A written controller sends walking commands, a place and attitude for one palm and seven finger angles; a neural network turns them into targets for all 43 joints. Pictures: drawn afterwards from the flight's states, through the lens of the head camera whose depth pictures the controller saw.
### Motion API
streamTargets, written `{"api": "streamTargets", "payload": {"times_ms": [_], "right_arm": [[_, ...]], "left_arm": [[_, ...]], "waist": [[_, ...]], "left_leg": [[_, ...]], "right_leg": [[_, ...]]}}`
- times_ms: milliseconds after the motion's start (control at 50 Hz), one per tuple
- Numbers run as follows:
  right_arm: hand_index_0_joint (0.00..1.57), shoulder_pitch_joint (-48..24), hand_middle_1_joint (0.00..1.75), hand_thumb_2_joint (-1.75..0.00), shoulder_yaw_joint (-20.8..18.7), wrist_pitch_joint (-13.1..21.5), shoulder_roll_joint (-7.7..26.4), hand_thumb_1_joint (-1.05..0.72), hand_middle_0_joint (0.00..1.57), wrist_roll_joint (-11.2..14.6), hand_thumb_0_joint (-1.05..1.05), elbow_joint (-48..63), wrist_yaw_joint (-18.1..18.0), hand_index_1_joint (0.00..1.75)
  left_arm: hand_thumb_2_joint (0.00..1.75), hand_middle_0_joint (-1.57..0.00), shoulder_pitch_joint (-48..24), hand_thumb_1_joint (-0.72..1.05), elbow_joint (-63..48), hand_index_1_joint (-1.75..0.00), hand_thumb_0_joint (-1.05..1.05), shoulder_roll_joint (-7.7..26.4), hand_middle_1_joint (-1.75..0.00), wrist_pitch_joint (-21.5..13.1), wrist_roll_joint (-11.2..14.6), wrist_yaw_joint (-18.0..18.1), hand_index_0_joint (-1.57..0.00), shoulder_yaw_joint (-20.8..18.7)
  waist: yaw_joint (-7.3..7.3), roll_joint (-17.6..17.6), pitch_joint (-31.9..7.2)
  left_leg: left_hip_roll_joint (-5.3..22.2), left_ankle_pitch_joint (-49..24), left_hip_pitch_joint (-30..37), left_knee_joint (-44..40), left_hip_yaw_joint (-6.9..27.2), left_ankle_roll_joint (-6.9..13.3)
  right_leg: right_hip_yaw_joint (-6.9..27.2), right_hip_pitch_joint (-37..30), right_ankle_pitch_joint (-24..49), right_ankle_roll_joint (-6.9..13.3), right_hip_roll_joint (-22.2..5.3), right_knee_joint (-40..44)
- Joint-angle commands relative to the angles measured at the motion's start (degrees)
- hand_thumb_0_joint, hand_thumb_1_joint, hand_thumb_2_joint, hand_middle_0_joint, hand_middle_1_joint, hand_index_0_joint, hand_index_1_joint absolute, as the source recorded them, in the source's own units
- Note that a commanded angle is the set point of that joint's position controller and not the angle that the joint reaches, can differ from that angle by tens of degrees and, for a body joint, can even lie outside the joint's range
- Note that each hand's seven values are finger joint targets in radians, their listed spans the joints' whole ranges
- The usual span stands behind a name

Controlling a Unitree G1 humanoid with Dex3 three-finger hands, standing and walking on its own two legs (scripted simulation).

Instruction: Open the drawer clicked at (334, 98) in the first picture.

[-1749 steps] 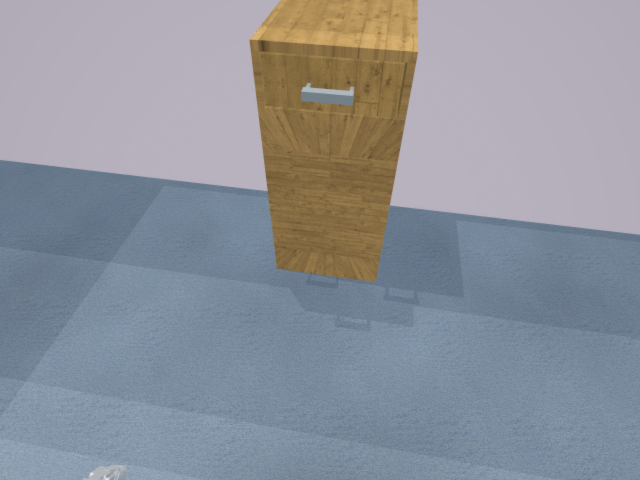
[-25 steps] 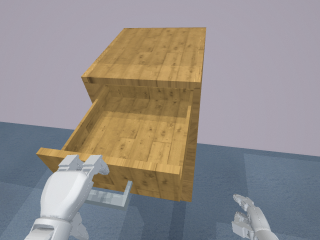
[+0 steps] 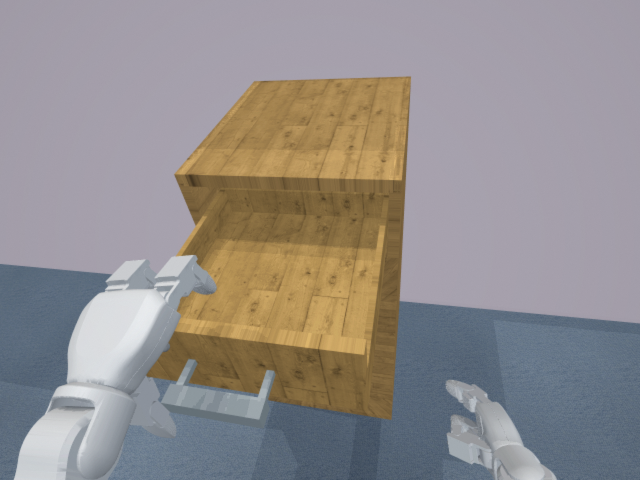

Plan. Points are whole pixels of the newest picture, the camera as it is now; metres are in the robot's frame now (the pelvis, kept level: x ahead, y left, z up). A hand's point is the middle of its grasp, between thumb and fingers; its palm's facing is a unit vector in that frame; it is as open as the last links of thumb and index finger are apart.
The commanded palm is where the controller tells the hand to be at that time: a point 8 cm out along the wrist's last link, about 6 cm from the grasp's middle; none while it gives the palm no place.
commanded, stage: lift the hand off the handle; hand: left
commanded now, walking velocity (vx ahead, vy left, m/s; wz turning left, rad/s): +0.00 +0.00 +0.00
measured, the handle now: (222, 388) +0.22 +0.17 +0.03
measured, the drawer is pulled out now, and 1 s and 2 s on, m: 0.30 0.30 0.30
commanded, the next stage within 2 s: draw the hand back to the body in 0.20 s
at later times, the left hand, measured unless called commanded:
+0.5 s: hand (152, 339) +0.20 +0.20 +0.17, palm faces +0.13 -0.12 -0.98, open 13.9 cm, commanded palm +0.15 +0.20 +0.22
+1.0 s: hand (128, 344) +0.18 +0.21 +0.17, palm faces +0.23 -0.68 -0.70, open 13.8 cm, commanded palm +0.14 +0.25 +0.22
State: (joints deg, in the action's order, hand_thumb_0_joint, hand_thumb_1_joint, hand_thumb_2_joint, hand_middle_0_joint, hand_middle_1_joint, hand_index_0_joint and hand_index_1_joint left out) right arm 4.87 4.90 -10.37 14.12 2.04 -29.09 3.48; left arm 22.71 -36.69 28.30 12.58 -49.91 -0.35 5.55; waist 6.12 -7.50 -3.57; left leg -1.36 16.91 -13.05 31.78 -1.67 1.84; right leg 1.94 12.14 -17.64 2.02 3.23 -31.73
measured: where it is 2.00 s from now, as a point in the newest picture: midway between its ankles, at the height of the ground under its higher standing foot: outside the picture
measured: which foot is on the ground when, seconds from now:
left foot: down 0.00-1.00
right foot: down 0.00-1.00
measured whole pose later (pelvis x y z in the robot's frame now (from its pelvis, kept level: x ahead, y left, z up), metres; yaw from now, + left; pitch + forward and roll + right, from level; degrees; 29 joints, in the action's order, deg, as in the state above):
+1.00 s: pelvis +0.00 +0.00 +0.00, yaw +3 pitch -2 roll -1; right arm 7.5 2.9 -0.5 14.1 1.7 -29.6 -1.7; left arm 29.0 -35.7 25.8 -2.0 -9.8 0.4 -12.3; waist 4.0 -5.4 0.5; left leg -2.0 16.6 -12.7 31.2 0.8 2.1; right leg -0.6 9.9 -17.0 1.9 2.7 -28.9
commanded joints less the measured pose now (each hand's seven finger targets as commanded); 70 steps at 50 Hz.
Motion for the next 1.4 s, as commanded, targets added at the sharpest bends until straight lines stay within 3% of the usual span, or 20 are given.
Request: {"api": "streamTargets", "payload": {"times_ms": [0,140,280,300,440,520,540,600,640,700,880,900,920,940,1000,1020,1080,1220,1280,1380], "right_arm": [[0.20,-14.4,0.30,-0.90,-2.5,3.2,5.2,-0.90,0.20,0.8,0.00,10.9,-1.0,0.30],[0.20,-13.2,0.30,-0.90,-2.4,3.2,4.6,-0.90,0.20,0.7,0.00,9.3,-1.0,0.30],[0.20,-13.0,0.30,-0.90,-2.5,3.7,5.1,-0.90,0.20,0.3,0.00,10.5,-1.4,0.30],[0.20,-14.3,0.30,-0.90,-2.6,4.6,5.5,-0.90,0.20,1.0,0.00,10.5,-1.7,0.30],[0.20,-11.4,0.30,-0.90,-2.8,5.7,5.1,-0.90,0.20,0.1,0.00,9.5,-2.0,0.30],[0.20,-10.6,0.30,-0.90,-2.5,6.4,5.5,-0.90,0.20,-0.1,0.00,10.1,-2.2,0.30],[0.20,-10.2,0.30,-0.90,-2.9,6.4,5.6,-0.90,0.20,0.1,0.00,9.5,-2.4,0.30],[0.20,-11.4,0.30,-0.90,-3.1,7.1,6.4,-0.90,0.20,0.6,0.00,10.2,-2.7,0.30],[0.20,-9.3,0.30,-0.90,-3.2,7.1,5.9,-0.90,0.20,0.0,0.00,10.0,-3.0,0.30],[0.20,-10.3,0.30,-0.90,-3.3,7.7,6.8,-0.90,0.20,0.4,0.00,10.0,-3.3,0.30],[0.20,-7.5,0.30,-0.90,-3.8,6.8,7.0,-0.90,0.20,0.1,0.00,10.9,-3.3,0.30],[0.20,-4.8,0.30,-0.90,-4.1,12.1,1.9,-0.90,0.20,0.4,0.00,11.8,-5.0,0.30],[0.20,-1.3,0.30,-0.90,-3.9,14.7,3.0,-0.90,0.20,-0.6,0.00,7.9,-6.1,0.30],[0.20,-1.9,0.30,-0.90,-4.2,15.4,3.3,-0.90,0.20,-0.4,0.00,8.3,-6.8,0.30],[0.20,-2.8,0.30,-0.90,-4.0,19.5,3.8,-0.90,0.20,-1.2,0.00,6.7,-8.1,0.30],[0.20,-1.7,0.30,-0.90,-3.5,20.3,2.7,-0.90,0.20,-1.5,0.00,6.3,-8.0,0.30],[0.20,-1.6,0.30,-0.90,-3.7,21.4,3.1,-0.90,0.20,-1.2,0.00,5.4,-7.5,0.30],[0.20,-1.3,0.30,-0.90,-4.4,21.8,3.6,-0.90,0.20,-1.3,0.00,3.8,-6.6,0.30],[0.20,-1.5,0.30,-0.90,-5.0,21.2,3.5,-0.90,0.20,-1.0,0.00,3.9,-6.5,0.30],[0.20,-1.5,0.30,-0.90,-5.6,20.1,3.6,-0.90,0.20,-0.5,0.00,3.7,-6.9,0.30]], "left_arm": [[0.30,-0.30,-11.0,-0.50,-13.7,-1.20,0.00,10.0,-1.20,-0.3,1.3,0.7,-0.30,-9.2],[0.30,-0.30,-11.8,-0.50,-7.2,-1.20,0.00,8.9,-1.20,0.2,1.3,-2.5,-0.30,-7.9],[0.30,-0.30,-15.2,-0.50,-10.4,-1.20,0.00,11.9,-1.20,-1.8,2.2,-3.1,-0.30,-10.5],[0.30,-0.30,-15.1,-0.50,-10.7,-1.20,0.00,14.6,-1.20,-2.3,4.0,-2.4,-0.30,-14.3],[0.30,-0.30,-9.3,-0.50,-7.7,-1.20,0.00,13.2,-1.20,-4.4,3.9,-1.6,-0.30,-14.8],[0.30,-0.30,-7.6,-0.50,-8.9,-1.20,0.00,14.8,-1.20,-5.3,5.4,-1.5,-0.30,-16.8],[0.30,-0.30,-5.7,-0.50,-7.0,-1.20,0.00,14.8,-1.20,-5.4,5.3,-1.6,-0.30,-17.1],[0.30,-0.30,-7.2,-0.50,-10.2,-1.20,0.00,17.1,-1.20,-6.5,7.0,-1.4,-0.30,-19.7],[0.30,-0.30,-5.6,-0.50,-9.3,-1.20,0.00,15.1,-1.20,-7.3,6.1,-1.5,-0.30,-17.6],[0.30,-0.30,-4.1,-0.50,-9.5,-1.20,0.00,19.1,-1.20,-8.3,7.8,-0.9,-0.30,-22.6],[0.30,-0.30,0.6,-0.50,-10.4,-1.20,0.00,18.7,-1.20,-10.0,8.7,-0.8,-0.30,-23.5],[0.32,-0.30,-8.2,-0.47,-16.2,-1.18,0.00,-3.2,-1.18,-15.5,48.2,1.9,-0.30,-22.2],[0.33,-0.29,3.9,-0.43,-1.3,-1.15,0.00,-0.1,-1.15,-17.0,48.7,4.3,-0.29,-24.4],[0.34,-0.29,5.2,-0.40,-7.0,-1.13,0.00,-1.7,-1.13,-18.3,52.5,4.6,-0.29,-24.1],[0.39,-0.29,-1.3,-0.29,-15.2,-1.07,0.00,4.5,-1.07,-22.5,53.7,7.2,-0.29,-29.0],[0.40,-0.28,-0.1,-0.26,-14.1,-1.04,0.00,0.1,-1.04,-23.4,53.4,7.2,-0.28,-25.2],[0.45,-0.27,0.0,-0.15,-12.6,-0.98,0.00,-1.3,-0.98,-23.5,53.9,7.1,-0.27,-24.0],[0.55,-0.26,3.9,0.09,-12.5,-0.82,0.00,-0.9,-0.82,-24.0,54.6,6.5,-0.26,-26.0],[0.60,-0.25,6.2,0.20,-11.6,-0.75,0.00,-0.2,-0.75,-23.6,55.1,6.6,-0.25,-27.8],[0.68,-0.24,6.7,0.37,-10.5,-0.64,0.00,0.6,-0.64,-23.5,55.2,6.9,-0.24,-29.5]], "waist": [[-0.69,4.7,-3.5],[-0.46,6.4,-1.2],[-0.07,5.7,-4.7],[-0.44,4.2,-5.3],[-0.27,5.5,-3.1],[-0.01,6.6,-5.6],[-0.54,7.7,-2.7],[-0.90,5.4,-4.6],[-0.89,6.5,-3.5],[-0.70,5.9,-4.4],[-0.73,4.4,-3.6],[-5.94,3.7,-0.4],[-5.17,11.1,3.3],[-4.00,13.3,1.2],[-3.16,4.1,-3.5],[-3.33,2.5,-2.5],[-3.32,1.1,1.2],[-2.94,0.0,-1.8],[-2.89,4.8,-2.9],[-3.26,4.9,-3.1]], "left_leg": [[3.1,-12.1,3.7,-4.7,1.3,-0.3],[2.4,-10.2,2.6,-6.0,1.1,-0.5],[1.8,-11.1,2.9,-5.3,0.9,-0.4],[2.1,-10.2,3.1,-4.8,0.9,-0.2],[1.4,-11.2,2.8,-4.0,1.2,-0.5],[0.9,-11.7,2.6,-3.3,1.1,-0.1],[1.1,-11.1,2.2,-3.4,1.1,-0.2],[1.2,-10.3,3.2,-3.1,1.4,-0.2],[1.2,-10.8,3.2,-3.2,1.4,-0.2],[1.3,-11.1,3.3,-2.5,1.7,-0.3],[1.6,-12.4,2.5,-2.6,1.6,-0.5],[2.5,-8.5,7.9,-3.7,2.4,0.5],[4.0,-6.0,6.0,-5.6,3.6,0.0],[4.1,-7.9,5.6,-6.8,4.2,-0.2],[3.1,-9.0,7.3,-6.3,3.1,-0.4],[2.9,-9.3,6.7,-6.9,3.2,-0.6],[3.4,-10.6,5.0,-8.4,4.1,-1.1],[3.9,-20.0,5.6,-7.6,4.3,-1.9],[4.1,-21.3,5.8,-7.1,3.8,-1.9],[4.1,-21.2,6.4,-6.7,3.3,-1.9]], "right_leg": [[0.7,0.6,7.9,-0.9,-1.9,7.9],[0.3,1.1,4.0,-0.9,-2.4,8.9],[0.9,-0.9,6.4,-1.2,-3.0,8.6],[1.4,-1.3,6.1,-1.0,-2.5,8.9],[1.3,1.1,6.8,-1.0,-3.1,9.1],[0.6,-0.9,9.9,-1.6,-3.6,8.4],[1.0,1.2,9.1,-1.7,-3.6,9.1],[1.3,0.9,8.9,-1.5,-3.2,9.2],[0.2,2.1,8.1,-1.7,-3.7,9.1],[0.9,1.0,10.9,-1.5,-3.3,9.1],[-1.7,3.0,10.5,-1.7,-3.5,8.1],[-2.7,2.4,9.5,0.0,-2.2,9.4],[-3.9,2.7,6.1,-0.1,-1.6,8.6],[-4.1,0.3,7.2,-0.5,-2.5,9.1],[-2.3,-2.1,8.4,-0.5,-3.5,9.3],[-3.2,-1.8,7.9,-0.2,-3.7,9.3],[-3.2,-1.9,8.4,0.2,-3.7,9.3],[-4.0,-4.7,15.5,0.5,-3.6,8.0],[-4.0,-5.1,17.8,0.1,-3.7,7.9],[-3.9,-4.0,18.1,-0.3,-3.8,8.2]]}}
